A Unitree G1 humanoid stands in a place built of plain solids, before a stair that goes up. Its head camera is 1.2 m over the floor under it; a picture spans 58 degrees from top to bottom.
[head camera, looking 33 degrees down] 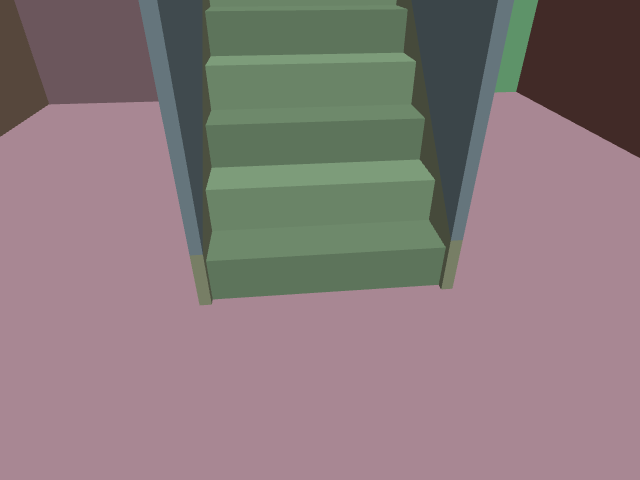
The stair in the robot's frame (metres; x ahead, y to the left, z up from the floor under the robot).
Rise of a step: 0.20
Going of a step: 0.23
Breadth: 0.98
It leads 6 degrees to the left of straight ahead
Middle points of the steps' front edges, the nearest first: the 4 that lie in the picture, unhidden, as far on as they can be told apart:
1.44 -0.04 0.20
1.66 -0.01 0.40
1.89 0.01 0.60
2.12 0.03 0.80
